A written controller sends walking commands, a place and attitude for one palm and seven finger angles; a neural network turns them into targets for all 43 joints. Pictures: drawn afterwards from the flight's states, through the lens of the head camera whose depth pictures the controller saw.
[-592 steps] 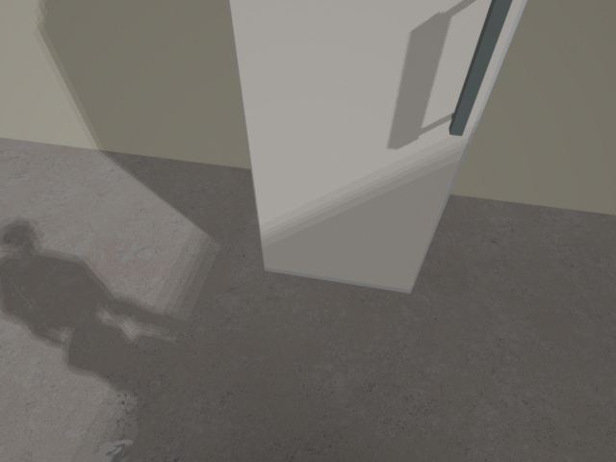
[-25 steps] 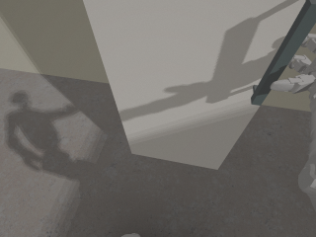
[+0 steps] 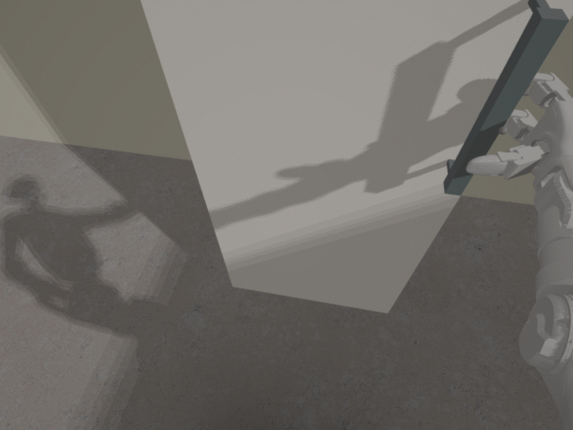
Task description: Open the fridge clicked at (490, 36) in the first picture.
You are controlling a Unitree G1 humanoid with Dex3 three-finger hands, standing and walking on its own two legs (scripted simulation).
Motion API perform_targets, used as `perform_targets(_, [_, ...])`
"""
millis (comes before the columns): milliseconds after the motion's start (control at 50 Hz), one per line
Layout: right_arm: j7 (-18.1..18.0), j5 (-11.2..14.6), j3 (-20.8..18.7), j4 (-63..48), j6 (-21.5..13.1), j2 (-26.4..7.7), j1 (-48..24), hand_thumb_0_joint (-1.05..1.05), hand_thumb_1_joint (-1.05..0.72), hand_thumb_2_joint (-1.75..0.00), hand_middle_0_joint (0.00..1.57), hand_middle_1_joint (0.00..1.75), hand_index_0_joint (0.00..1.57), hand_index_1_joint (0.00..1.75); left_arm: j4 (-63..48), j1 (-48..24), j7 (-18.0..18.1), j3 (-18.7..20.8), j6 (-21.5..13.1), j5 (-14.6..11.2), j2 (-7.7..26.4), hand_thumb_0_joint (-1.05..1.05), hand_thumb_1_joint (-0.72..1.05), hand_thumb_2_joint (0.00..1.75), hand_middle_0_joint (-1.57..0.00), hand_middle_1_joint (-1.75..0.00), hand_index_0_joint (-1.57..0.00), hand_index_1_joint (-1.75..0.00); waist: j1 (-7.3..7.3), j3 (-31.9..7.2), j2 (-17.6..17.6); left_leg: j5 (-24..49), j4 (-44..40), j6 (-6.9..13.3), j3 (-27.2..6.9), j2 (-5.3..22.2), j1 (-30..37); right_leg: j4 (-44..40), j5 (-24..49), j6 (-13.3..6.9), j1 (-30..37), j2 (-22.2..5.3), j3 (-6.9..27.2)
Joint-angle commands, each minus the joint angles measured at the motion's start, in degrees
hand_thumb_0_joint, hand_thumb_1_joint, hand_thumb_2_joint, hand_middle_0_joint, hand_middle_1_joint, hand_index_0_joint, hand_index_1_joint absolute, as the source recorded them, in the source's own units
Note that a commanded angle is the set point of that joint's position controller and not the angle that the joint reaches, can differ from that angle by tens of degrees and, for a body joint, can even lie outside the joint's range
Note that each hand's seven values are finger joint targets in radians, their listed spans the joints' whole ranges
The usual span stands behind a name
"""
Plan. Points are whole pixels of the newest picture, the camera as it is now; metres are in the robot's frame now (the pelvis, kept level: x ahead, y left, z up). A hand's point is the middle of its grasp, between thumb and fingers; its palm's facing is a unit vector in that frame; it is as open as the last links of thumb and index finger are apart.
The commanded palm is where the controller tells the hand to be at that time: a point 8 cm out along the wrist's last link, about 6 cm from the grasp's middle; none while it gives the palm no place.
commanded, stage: slide the fingers in behind the handle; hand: right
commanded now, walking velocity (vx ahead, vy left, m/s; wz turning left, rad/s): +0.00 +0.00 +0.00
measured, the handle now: (487, 111) +0.54 -0.19 +0.17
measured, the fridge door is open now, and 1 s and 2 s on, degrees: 0 0 0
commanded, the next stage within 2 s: grip the handle and tug to test in 1.32 s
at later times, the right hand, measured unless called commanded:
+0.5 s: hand (488, 129) +0.49 -0.18 +0.18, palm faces +0.02 +1.00 +0.00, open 14.0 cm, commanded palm +0.46 -0.23 +0.17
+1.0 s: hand (481, 128) +0.50 -0.17 +0.17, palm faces +0.02 +1.00 +0.02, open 13.8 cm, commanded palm +0.47 -0.22 +0.17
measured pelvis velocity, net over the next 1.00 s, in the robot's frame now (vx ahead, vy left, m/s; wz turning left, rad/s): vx -0.01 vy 0.00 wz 0.00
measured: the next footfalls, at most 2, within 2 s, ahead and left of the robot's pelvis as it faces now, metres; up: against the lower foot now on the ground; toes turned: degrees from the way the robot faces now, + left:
none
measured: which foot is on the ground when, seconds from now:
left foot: down 0.00-1.00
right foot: down 0.00-1.00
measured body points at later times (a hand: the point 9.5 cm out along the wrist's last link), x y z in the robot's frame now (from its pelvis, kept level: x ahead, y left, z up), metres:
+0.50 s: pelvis -0.01 +0.01 +0.00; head +0.05 +0.01 +0.45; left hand +0.03 +0.28 -0.11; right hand +0.48 -0.23 +0.18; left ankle +0.01 +0.13 -0.73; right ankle -0.04 -0.12 -0.73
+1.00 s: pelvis -0.01 +0.00 +0.00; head +0.06 +0.00 +0.44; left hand +0.01 +0.27 -0.11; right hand +0.49 -0.23 +0.17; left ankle +0.01 +0.13 -0.73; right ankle -0.04 -0.12 -0.73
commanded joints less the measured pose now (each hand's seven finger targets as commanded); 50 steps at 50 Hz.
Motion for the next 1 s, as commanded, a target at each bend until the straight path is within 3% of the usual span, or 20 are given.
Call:
perform_targets(0, [-1.9,-0.6,-1.6,-12.3,-2.1,-13.9,-28.8,0.00,0.50,-0.30,0.30,1.20,0.30,1.20,-4.2,4.6,0.4,3.2,-1.5,0.3,9.0,0.00,0.90,0.90,-0.20,-0.30,-0.20,-0.30,0.26,-18.5,-2.9,19.8,-0.5,1.9,-0.5,-2.2,10.9,-3.5,21.9,-1.5,7.8,2.0,2.2])
perform_targets(20, [-2.4,-0.9,-1.0,-13.3,-2.3,-13.3,-30.2,0.00,0.50,-0.30,0.30,1.20,0.30,1.20,-4.4,4.4,0.3,3.2,-1.6,0.4,8.9,0.00,0.90,0.90,-0.20,-0.30,-0.20,-0.30,0.77,-18.7,-2.9,19.5,-0.6,1.8,-0.6,-2.2,10.9,-3.6,21.0,-1.5,8.0,2.1,2.1])
perform_targets(40, [-2.9,-0.9,-2.5,-13.9,-2.8,-15.1,-29.5,0.00,0.50,-0.30,0.30,1.20,0.30,1.20,-4.5,4.6,0.4,3.3,-1.6,0.5,9.0,0.00,0.90,0.90,-0.20,-0.30,-0.20,-0.30,-0.02,-19.9,-2.1,20.5,-0.3,2.0,-0.5,-2.1,12.4,-3.4,22.2,-1.6,8.1,2.0,2.1])
perform_targets(80, [-3.3,-1.0,-2.2,-15.9,-3.6,-13.9,-29.2,0.00,0.50,-0.30,0.30,1.20,0.30,1.20,-4.9,4.0,0.2,3.2,-1.8,0.5,8.5,0.00,0.90,0.90,-0.20,-0.30,-0.20,-0.30,-0.41,-22.3,-4.3,22.3,0.1,2.1,-0.8,-2.2,13.1,-3.2,24.8,-1.3,10.2,2.0,2.1])
perform_targets(120, [-3.3,-0.8,-1.5,-14.9,-3.7,-12.7,-28.5,0.00,0.50,-0.30,0.30,1.20,0.30,1.20,-4.7,3.8,0.1,3.1,-2.0,0.5,8.5,0.00,0.90,0.90,-0.20,-0.30,-0.20,-0.30,-0.36,-21.6,-3.4,22.4,0.1,2.1,-0.9,-2.3,13.0,-3.1,24.4,-1.3,9.9,2.0,1.9])
perform_targets(140, [-3.2,-0.5,0.0,-13.5,-3.6,-11.2,-28.7,0.00,0.50,-0.30,0.30,1.20,0.30,1.20,-4.6,3.9,0.2,3.0,-1.9,0.4,8.5,0.00,0.90,0.90,-0.20,-0.30,-0.20,-0.30,0.55,-19.7,-1.9,22.0,-0.2,2.0,-0.7,-2.2,12.8,-3.2,23.5,-1.5,8.9,2.0,1.7])
perform_targets(240, [-3.2,-0.7,-2.7,-11.7,-3.1,-14.5,-29.0,0.00,0.50,-0.30,0.30,1.20,0.30,1.20,-4.8,3.7,0.5,3.0,-1.8,0.3,8.9,0.00,0.90,0.90,-0.20,-0.30,-0.20,-0.30,0.04,-20.1,0.3,21.8,-0.4,1.8,-1.2,-1.8,15.0,-3.7,20.0,-1.9,6.7,2.4,1.1])
perform_targets(320, [-3.0,-1.7,-0.9,-10.6,-3.7,-13.5,-30.4,0.00,0.50,-0.30,0.30,1.20,0.30,1.20,-4.5,3.5,0.5,2.8,-2.0,0.3,8.6,0.00,0.90,0.90,-0.20,-0.30,-0.20,-0.30,0.54,-18.2,-1.5,20.2,-0.6,1.9,-1.4,-1.8,13.0,-3.9,18.4,-1.7,6.1,2.5,1.4])
perform_targets(380, [-2.6,-0.8,-1.4,-12.0,-4.6,-13.3,-31.1,0.00,0.50,-0.30,0.30,1.20,0.30,1.20,-4.5,3.6,0.6,3.0,-2.2,0.3,8.6,0.00,0.90,0.90,-0.20,-0.30,-0.20,-0.30,0.49,-21.5,-1.2,21.7,-0.4,1.8,-1.7,-1.9,14.5,-3.4,19.5,-1.9,7.5,2.6,1.2])
perform_targets(440, [-2.2,-0.2,0.8,-11.4,-4.5,-10.5,-31.7,0.00,0.50,-0.30,0.30,1.20,0.30,1.20,-4.1,4.0,0.6,3.0,-2.4,0.3,8.5,0.00,0.90,0.90,-0.20,-0.30,-0.20,-0.30,1.24,-20.4,-1.8,20.8,-0.7,1.8,-1.3,-1.9,13.3,-3.4,19.3,-1.8,7.9,2.5,1.3])
perform_targets(500, [-2.6,-0.6,0.0,-10.6,-4.1,-11.6,-32.1,0.00,0.50,-0.30,0.30,1.20,0.30,1.20,-3.6,3.9,0.5,3.0,-2.5,0.3,8.7,0.00,0.90,0.90,-0.20,-0.30,-0.20,-0.30,1.00,-19.8,-2.9,19.3,-0.9,1.8,-1.5,-1.9,12.5,-3.7,17.8,-1.7,7.2,2.6,1.5])
perform_targets(580, [-3.7,-0.8,-2.1,-8.5,-3.8,-13.9,-31.7,0.00,0.50,-0.30,0.30,1.20,0.30,1.20,-3.5,4.4,0.5,3.0,-2.4,0.4,9.1,0.00,0.90,0.90,-0.20,-0.30,-0.20,-0.30,0.92,-18.7,0.7,18.4,-1.1,1.5,-1.6,-1.8,13.3,-4.1,15.9,-1.9,4.6,2.7,1.6])
perform_targets(660, [-4.3,-1.9,-1.9,-11.2,-5.3,-15.0,-34.0,0.00,0.50,-0.30,0.30,1.20,0.30,1.20,-3.8,4.5,0.3,3.1,-2.6,0.6,8.9,0.00,0.90,0.90,-0.20,-0.30,-0.20,-0.30,0.98,-21.1,-2.3,18.8,-0.6,1.6,-2.0,-1.7,13.6,-3.6,16.6,-1.9,5.5,2.8,1.4])
perform_targets(680, [-4.3,-2.1,-0.6,-10.9,-5.5,-13.0,-33.4,0.00,0.50,-0.30,0.30,1.20,0.30,1.20,-3.9,4.4,0.3,3.0,-2.6,0.6,8.6,0.00,0.90,0.90,-0.20,-0.30,-0.20,-0.30,0.92,-21.2,-3.1,18.8,-0.5,1.8,-1.8,-1.9,13.0,-3.6,17.1,-1.7,6.4,2.7,1.5])
perform_targets(740, [-4.2,-1.4,-0.3,-10.5,-6.1,-12.3,-34.2,0.00,0.50,-0.30,0.30,1.20,0.30,1.20,-3.5,5.1,0.4,3.1,-2.8,0.6,8.7,0.00,0.90,0.90,-0.20,-0.30,-0.20,-0.30,1.54,-21.2,-2.0,18.7,-0.5,1.8,-1.4,-2.0,12.7,-3.4,17.6,-1.7,6.7,2.5,1.7])
perform_targets(780, [-4.1,-1.0,-1.4,-10.6,-5.9,-12.8,-33.2,0.00,0.50,-0.30,0.30,1.20,0.30,1.20,-3.5,4.9,0.3,3.2,-2.9,0.6,8.8,0.00,0.90,0.90,-0.20,-0.30,-0.20,-0.30,0.84,-23.0,-2.9,19.5,-0.4,1.8,-1.7,-2.1,13.2,-3.3,18.2,-1.6,7.5,2.5,1.5])
perform_targets(840, [-4.0,-0.5,0.1,-8.8,-5.0,-10.9,-33.7,0.00,0.50,-0.30,0.30,1.20,0.30,1.20,-3.1,5.2,0.4,3.1,-2.9,0.5,8.8,0.00,0.90,0.90,-0.20,-0.30,-0.20,-0.30,2.01,-19.9,-0.9,18.8,-0.9,1.6,-1.4,-2.1,12.3,-3.4,17.1,-1.9,6.1,2.4,1.4])
perform_targets(880, [-4.2,-1.3,-1.8,-8.4,-5.0,-13.7,-33.0,0.00,0.50,-0.30,0.30,1.20,0.30,1.20,-3.0,5.3,0.3,3.2,-2.9,0.6,9.1,0.00,0.90,0.90,-0.20,-0.30,-0.20,-0.30,1.32,-19.9,-0.5,18.0,-0.7,1.6,-1.5,-2.1,12.4,-3.7,16.3,-1.8,5.2,2.5,1.6])
perform_targets(920, [-4.2,-1.7,-0.3,-9.7,-5.0,-11.9,-33.5,0.00,0.50,-0.30,0.30,1.20,0.30,1.20,-3.2,5.0,0.2,3.2,-2.9,0.6,8.7,0.00,0.90,0.90,-0.20,-0.30,-0.20,-0.30,1.21,-20.4,-3.5,18.3,-0.7,1.8,-1.6,-2.0,11.7,-3.6,17.1,-1.6,6.3,2.6,1.5])
perform_targets(980, [-4.4,-1.7,-0.7,-9.5,-5.1,-12.5,-33.8,0.00,0.50,-0.30,0.30,1.20,0.30,1.20,-2.9,5.6,0.1,3.2,-2.9,0.7,8.7,0.00,0.90,0.90,-0.20,-0.30,-0.20,-0.30,1.46,-20.8,-3.0,19.2,-0.3,1.8,-1.4,-2.1,11.7,-3.2,18.6,-1.6,6.4,2.5,1.8])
